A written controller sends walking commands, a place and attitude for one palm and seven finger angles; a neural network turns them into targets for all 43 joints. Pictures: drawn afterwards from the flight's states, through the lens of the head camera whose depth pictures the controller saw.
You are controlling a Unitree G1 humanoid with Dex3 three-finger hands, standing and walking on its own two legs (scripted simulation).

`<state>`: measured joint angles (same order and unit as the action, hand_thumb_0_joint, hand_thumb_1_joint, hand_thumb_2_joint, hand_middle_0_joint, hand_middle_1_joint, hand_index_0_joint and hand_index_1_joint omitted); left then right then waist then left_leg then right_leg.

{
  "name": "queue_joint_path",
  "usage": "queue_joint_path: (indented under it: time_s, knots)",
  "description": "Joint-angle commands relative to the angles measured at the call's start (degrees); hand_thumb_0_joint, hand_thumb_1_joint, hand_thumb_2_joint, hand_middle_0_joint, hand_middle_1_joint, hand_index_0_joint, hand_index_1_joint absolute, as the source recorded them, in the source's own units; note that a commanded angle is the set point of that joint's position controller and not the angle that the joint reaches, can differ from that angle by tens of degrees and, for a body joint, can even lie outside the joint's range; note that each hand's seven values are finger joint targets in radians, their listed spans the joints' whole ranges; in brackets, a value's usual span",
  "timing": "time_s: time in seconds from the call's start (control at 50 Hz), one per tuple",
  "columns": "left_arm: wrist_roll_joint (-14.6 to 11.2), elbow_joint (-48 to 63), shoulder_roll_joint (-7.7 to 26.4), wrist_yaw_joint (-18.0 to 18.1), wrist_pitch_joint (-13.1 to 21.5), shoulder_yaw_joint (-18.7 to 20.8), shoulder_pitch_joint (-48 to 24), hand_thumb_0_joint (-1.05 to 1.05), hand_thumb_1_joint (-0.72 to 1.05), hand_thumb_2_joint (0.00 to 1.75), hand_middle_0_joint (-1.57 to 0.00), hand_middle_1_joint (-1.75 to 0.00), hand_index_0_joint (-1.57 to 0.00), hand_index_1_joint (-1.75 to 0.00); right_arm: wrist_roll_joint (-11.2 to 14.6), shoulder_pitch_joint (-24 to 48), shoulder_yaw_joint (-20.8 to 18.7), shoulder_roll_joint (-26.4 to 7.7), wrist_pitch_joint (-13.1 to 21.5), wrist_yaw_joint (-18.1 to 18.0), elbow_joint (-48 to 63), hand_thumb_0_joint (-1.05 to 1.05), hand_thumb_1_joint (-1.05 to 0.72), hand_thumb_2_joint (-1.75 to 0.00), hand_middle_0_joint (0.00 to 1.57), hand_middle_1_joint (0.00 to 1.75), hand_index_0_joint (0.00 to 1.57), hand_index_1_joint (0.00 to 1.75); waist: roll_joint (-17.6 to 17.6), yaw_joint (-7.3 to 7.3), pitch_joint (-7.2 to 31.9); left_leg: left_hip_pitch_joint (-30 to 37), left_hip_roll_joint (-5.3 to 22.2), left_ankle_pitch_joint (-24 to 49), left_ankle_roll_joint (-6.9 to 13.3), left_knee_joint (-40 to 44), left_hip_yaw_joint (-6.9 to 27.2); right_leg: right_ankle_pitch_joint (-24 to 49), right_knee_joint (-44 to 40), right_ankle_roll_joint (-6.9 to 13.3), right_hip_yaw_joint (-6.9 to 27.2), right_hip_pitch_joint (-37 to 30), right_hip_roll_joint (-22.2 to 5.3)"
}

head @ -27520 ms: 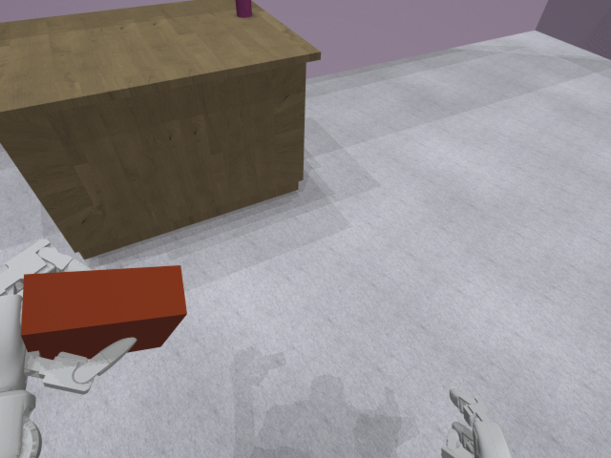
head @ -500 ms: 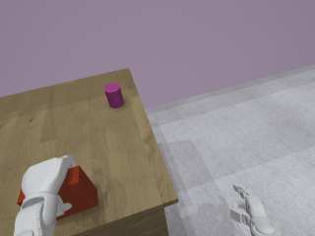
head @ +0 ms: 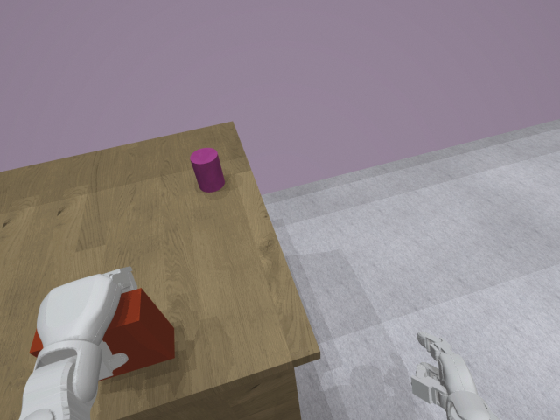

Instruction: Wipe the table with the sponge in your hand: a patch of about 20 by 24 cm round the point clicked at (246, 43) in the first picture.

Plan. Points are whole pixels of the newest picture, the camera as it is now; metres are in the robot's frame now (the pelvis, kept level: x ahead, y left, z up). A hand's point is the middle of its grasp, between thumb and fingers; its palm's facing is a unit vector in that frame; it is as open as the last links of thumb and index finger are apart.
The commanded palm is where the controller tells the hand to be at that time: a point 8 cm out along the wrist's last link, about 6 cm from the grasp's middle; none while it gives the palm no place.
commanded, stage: lower the sponge onto the table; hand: left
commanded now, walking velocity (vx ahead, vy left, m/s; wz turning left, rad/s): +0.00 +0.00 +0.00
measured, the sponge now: (118, 344) +0.19 +0.28 +0.02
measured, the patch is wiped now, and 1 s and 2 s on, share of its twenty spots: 0.00 0.00 0.20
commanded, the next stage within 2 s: wipe forward along the first lane in 1.20 s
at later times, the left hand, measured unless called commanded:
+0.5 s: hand (117, 322) +0.21 +0.28 +0.05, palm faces -0.02 -0.12 -0.99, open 9.2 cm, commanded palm +0.18 +0.27 +0.12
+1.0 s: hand (119, 336) +0.19 +0.28 +0.03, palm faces -0.04 -0.13 -0.99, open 9.2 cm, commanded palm +0.17 +0.27 +0.10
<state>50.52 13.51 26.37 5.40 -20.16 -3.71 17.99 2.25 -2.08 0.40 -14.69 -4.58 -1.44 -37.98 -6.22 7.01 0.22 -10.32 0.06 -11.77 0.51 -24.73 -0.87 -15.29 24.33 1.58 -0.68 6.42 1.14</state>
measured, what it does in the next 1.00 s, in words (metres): stands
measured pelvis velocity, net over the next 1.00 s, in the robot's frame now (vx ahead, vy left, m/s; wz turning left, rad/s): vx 0.01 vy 0.00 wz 0.00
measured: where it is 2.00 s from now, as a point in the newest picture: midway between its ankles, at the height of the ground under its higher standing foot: outside the picture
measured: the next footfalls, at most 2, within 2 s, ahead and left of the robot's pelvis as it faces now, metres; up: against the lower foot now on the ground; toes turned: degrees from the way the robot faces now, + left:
none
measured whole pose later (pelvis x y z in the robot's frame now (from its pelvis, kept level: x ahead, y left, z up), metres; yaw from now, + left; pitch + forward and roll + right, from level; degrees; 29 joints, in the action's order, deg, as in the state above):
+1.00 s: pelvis +0.01 +0.00 +0.00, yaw +0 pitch -1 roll +0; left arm 52.1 6.7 23.6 9.0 -19.5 -4.5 18.9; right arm 2.3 -2.2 -0.8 -14.9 -4.8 -0.7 -38.2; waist -5.4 6.7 1.6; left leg -12.5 0.5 -13.7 0.2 -27.0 -0.7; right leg -16.9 26.2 2.0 -0.6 8.4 1.6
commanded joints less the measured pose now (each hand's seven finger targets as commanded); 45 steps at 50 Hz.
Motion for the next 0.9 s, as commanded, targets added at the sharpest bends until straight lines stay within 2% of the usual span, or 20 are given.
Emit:
queue_joint_path:
  time_s: [0.0, 0.04, 0.06, 0.12, 0.14, 0.16, 0.22, 0.26, 0.32, 0.36, 0.38, 0.48, 0.54, 0.68, 0.72, 0.76, 0.78, 0.84, 0.86, 0.88]
  knots:
    - [1.49, 8.32, 11.08, 2.07, -1.04, 7.09, -13.27, 0.0, 0.1, 1.3, -1.2, -1.6, -1.2, -1.6, 0.62, 13.33, -1.57, -5.95, 3.07, -0.92, 9.79, 0.0, -0.9, -0.9, 0.2, 0.3, 0.2, 0.3, 3.65, -0.88, 5.75, 4.51, -1.13, 7.67, 2.2, 2.67, 3.55, 6.94, -5.56, 1.88, 4.41, 2.81, 0.17]
    - [1.09, 7.69, 11.36, 1.52, -0.76, 7.12, -13.77, 0.0, 0.1, 1.3, -1.2, -1.6, -1.2, -1.6, 0.54, 13.09, -1.75, -6.26, 3.37, -1.29, 9.56, 0.0, -0.9, -0.9, 0.2, 0.3, 0.2, 0.3, 3.57, -0.92, 6.81, 5.19, -1.27, 7.82, 2.49, 2.49, 3.35, 7.71, -5.59, 1.77, 4.42, 2.27, 0.06]
    - [0.99, 8.32, 13.38, 1.35, -0.75, 8.89, -12.83, 0.0, 0.1, 1.3, -1.2, -1.6, -1.2, -1.6, 0.47, 13.57, -1.62, -6.22, 3.43, -1.42, 9.67, 0.0, -0.9, -0.9, 0.2, 0.3, 0.2, 0.3, 2.4, -0.42, 7.0, 5.48, -1.51, 7.59, 2.39, 2.86, 3.79, 7.06, -5.89, 2.14, 5.57, 1.73, 0.44]
    - [1.48, 7.07, 12.51, 0.53, 0.21, 7.77, -12.63, 0.0, 0.1, 1.3, -1.2, -1.6, -1.2, -1.6, 0.24, 12.82, -1.58, -6.23, 3.54, -1.49, 9.32, 0.0, -0.9, -0.9, 0.2, 0.3, 0.2, 0.3, 3.57, -0.64, 7.86, 5.36, -1.71, 8.6, 2.5, 2.19, 3.63, 8.72, -5.67, 1.86, 4.67, 1.66, 0.22]
    - [1.53, 8.05, 10.58, 0.32, 0.76, 5.88, -13.8, 0.0, 0.1, 1.3, -1.2, -1.6, -1.2, -1.6, 0.22, 12.71, -1.63, -6.05, 3.65, -1.43, 9.53, 0.0, -0.9, -0.9, 0.2, 0.3, 0.2, 0.3, 3.22, -1.11, 8.16, 5.66, -1.63, 9.06, 2.58, 2.08, 3.28, 9.54, -5.41, 1.78, 4.37, 1.67, 0.11]
    - [1.68, 9.31, 11.58, 0.38, 1.05, 6.66, -13.79, 0.0, 0.1, 1.3, -1.2, -1.6, -1.2, -1.6, 0.16, 13.03, -1.57, -5.96, 3.78, -1.32, 9.74, 0.0, -0.9, -0.9, 0.2, 0.3, 0.2, 0.3, 1.04, -0.93, 7.82, 6.02, -1.53, 8.48, 2.36, 2.62, 3.91, 8.0, -5.69, 2.25, 5.29, 1.96, 0.59]
    - [2.1, 7.08, 9.89, 0.85, 2.09, 5.57, -13.59, 0.0, 0.1, 1.3, -1.2, -1.6, -1.2, -1.6, -0.01, 11.83, -1.69, -5.87, 3.97, -1.15, 9.47, 0.0, -0.9, -0.9, 0.2, 0.3, 0.2, 0.3, 2.41, -0.84, 7.37, 5.38, -1.37, 8.53, 2.38, 2.53, 3.78, 8.22, -5.48, 2.04, 3.73, 2.51, 0.51]
    - [2.75, 6.22, 12.86, 1.66, 1.96, 8.58, -13.5, 0.0, 0.1, 1.3, -1.2, -1.6, -1.2, -1.6, -0.13, 12.0, -1.9, -6.41, 3.62, -1.18, 9.09, 0.0, -0.9, -0.9, 0.2, 0.3, 0.2, 0.3, 2.65, -0.4, 7.46, 5.15, -1.36, 8.24, 2.15, 2.81, 3.97, 7.71, -5.54, 2.49, 5.24, 2.14, 0.97]
    - [3.33, 5.27, 10.55, 2.82, 1.95, 7.07, -14.47, 0.0, 0.1, 1.3, -1.2, -1.6, -1.2, -1.6, 0.02, 11.91, -2.01, -6.07, 3.56, -1.01, 9.22, 0.0, -0.9, -0.9, 0.2, 0.3, 0.2, 0.3, 3.7, -0.27, 8.64, 5.14, -1.14, 8.89, 2.16, 2.54, 3.72, 8.12, -5.01, 2.25, 3.86, 2.24, 0.7]
    - [3.03, 4.76, 13.11, 3.64, 1.48, 10.0, -12.7, 0.0, 0.1, 1.3, -1.2, -1.6, -1.2, -1.6, 0.09, 12.23, -2.32, -6.42, 3.26, -0.95, 8.9, 0.0, -0.9, -0.9, 0.2, 0.3, 0.2, 0.3, 2.52, 0.23, 8.36, 4.9, -1.25, 9.07, 2.0, 2.72, 3.91, 8.41, -5.05, 2.7, 5.34, 1.41, 0.96]
    - [3.05, 5.84, 9.98, 3.67, 1.49, 6.86, -14.67, 0.0, 0.1, 1.3, -1.2, -1.6, -1.2, -1.6, 0.27, 12.52, -1.95, -5.93, 3.35, -0.78, 9.28, 0.0, -0.9, -0.9, 0.2, 0.3, 0.2, 0.3, 1.93, -0.29, 9.62, 5.22, -1.17, 9.71, 2.13, 2.47, 3.43, 9.57, -4.43, 2.32, 3.81, 1.28, 0.54]
    - [2.46, 6.17, 7.83, 3.69, 0.53, 4.94, -10.83, 0.0, 0.1, 1.3, -1.2, -1.6, -1.2, -1.6, 0.36, 11.92, -2.33, -6.01, 3.34, -0.14, 9.62, 0.0, -0.9, -0.9, 0.2, 0.3, 0.2, 0.3, 2.19, -0.37, 10.33, 5.3, -1.16, 12.07, 2.27, 1.69, 3.56, 13.01, -3.59, 2.29, 3.65, 0.76, 0.48]
    - [2.56, 4.4, 8.67, 3.39, 0.26, 5.59, -9.3, 0.0, 0.1, 1.3, -1.2, -1.6, -1.2, -1.6, 0.29, 11.39, -2.57, -6.37, 3.02, -0.15, 9.17, 0.0, -0.9, -0.9, 0.2, 0.3, 0.2, 0.3, 5.09, -0.5, 9.7, 4.37, -1.34, 12.22, 2.41, 1.05, 3.38, 14.52, -3.38, 2.03, 4.01, 1.07, 0.41]
    - [4.14, 7.69, 8.41, 4.85, 2.08, 4.73, -12.34, 0.0, 0.1, 1.3, -1.2, -1.6, -1.2, -1.6, -0.04, 10.51, -2.89, -5.99, 3.3, -0.13, 9.53, 0.0, -0.9, -0.9, 0.2, 0.3, 0.2, 0.3, 2.68, -0.91, 10.66, 5.64, -0.83, 12.84, 2.55, 0.01, 3.47, 13.99, -2.54, 2.33, 3.97, 2.85, 0.64]
    - [3.86, 6.32, 7.96, 5.46, 2.44, 5.14, -9.2, 0.0, 0.1, 1.3, -1.2, -1.6, -1.2, -1.6, -0.06, 10.08, -3.01, -5.98, 3.43, 0.03, 9.46, 0.0, -0.9, -0.9, 0.2, 0.3, 0.2, 0.3, 3.67, -0.54, 10.39, 5.17, -0.97, 13.84, 2.52, -0.29, 3.56, 15.84, -2.3, 2.35, 3.93, 2.4, 0.6]
    - [4.26, 4.71, 10.04, 5.9, 1.84, 7.07, -9.94, 0.0, 0.1, 1.3, -1.2, -1.6, -1.2, -1.6, -0.16, 10.5, -2.99, -6.34, 2.98, -0.1, 8.77, 0.0, -0.9, -0.9, 0.2, 0.3, 0.2, 0.3, 3.91, -0.22, 10.02, 5.11, -1.2, 13.24, 2.26, -0.21, 3.62, 15.49, -2.63, 2.6, 5.33, 2.52, 0.92]
    - [3.83, 4.69, 8.42, 6.06, 1.83, 6.2, -9.32, 0.0, 0.1, 1.3, -1.2, -1.6, -1.2, -1.6, 0.05, 10.18, -3.09, -5.99, 3.04, -0.11, 9.14, 0.0, -0.9, -0.9, 0.2, 0.3, 0.2, 0.3, 4.83, -0.49, 10.49, 4.46, -1.1, 12.96, 2.49, -0.46, 3.0, 16.1, -2.18, 2.2, 4.27, 1.97, 0.41]
    - [3.43, 3.21, 8.57, 6.23, 1.59, 6.84, -6.98, 0.0, 0.1, 1.3, -1.2, -1.6, -1.2, -1.6, 0.15, 10.75, -3.1, -6.14, 2.89, 0.02, 8.93, 0.0, -0.9, -0.9, 0.2, 0.3, 0.2, 0.3, 5.05, -0.11, 10.57, 4.01, -1.53, 14.11, 2.43, -1.16, 2.67, 19.69, -1.75, 2.16, 4.94, 1.33, 0.14]
    - [3.44, 3.89, 10.65, 6.26, 1.33, 8.57, -6.77, 0.0, 0.1, 1.3, -1.2, -1.6, -1.2, -1.6, 0.14, 10.7, -3.15, -6.43, 2.62, 0.09, 8.85, 0.0, -0.9, -0.9, 0.2, 0.3, 0.2, 0.3, 4.12, 0.07, 11.06, 4.17, -1.61, 13.97, 2.21, -0.81, 3.11, 18.98, -1.75, 2.47, 5.87, 0.92, 0.45]
    - [3.21, 4.26, 7.37, 6.01, 1.22, 5.74, -5.88, 0.0, 0.1, 1.3, -1.2, -1.6, -1.2, -1.6, 0.31, 11.01, -3.04, -5.88, 2.7, 0.22, 9.35, 0.0, -0.9, -0.9, 0.2, 0.3, 0.2, 0.3, 3.41, -0.28, 10.34, 3.92, -1.56, 13.81, 2.42, -1.02, 2.54, 18.59, -1.7, 2.11, 4.56, 1.43, 0.1]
